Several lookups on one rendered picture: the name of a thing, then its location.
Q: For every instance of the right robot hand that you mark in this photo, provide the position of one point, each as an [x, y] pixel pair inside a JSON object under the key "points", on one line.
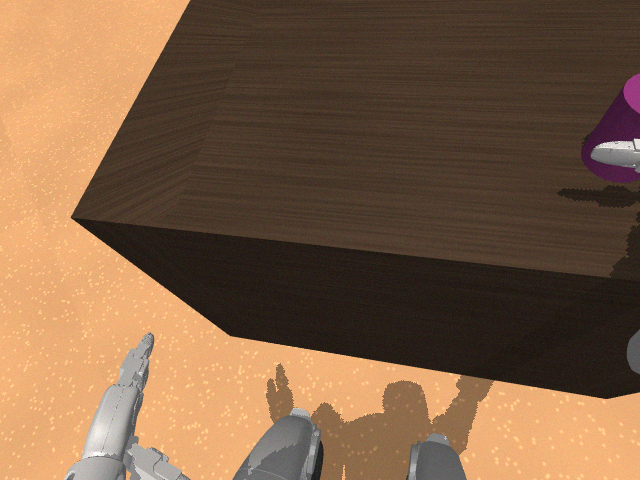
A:
{"points": [[619, 153]]}

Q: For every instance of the can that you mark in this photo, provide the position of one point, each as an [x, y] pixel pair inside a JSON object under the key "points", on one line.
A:
{"points": [[621, 122]]}

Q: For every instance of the left robot arm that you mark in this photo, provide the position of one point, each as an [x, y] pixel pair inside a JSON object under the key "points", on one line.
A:
{"points": [[97, 468]]}

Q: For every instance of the left robot hand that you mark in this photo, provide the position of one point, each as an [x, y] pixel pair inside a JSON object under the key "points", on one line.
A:
{"points": [[111, 433]]}

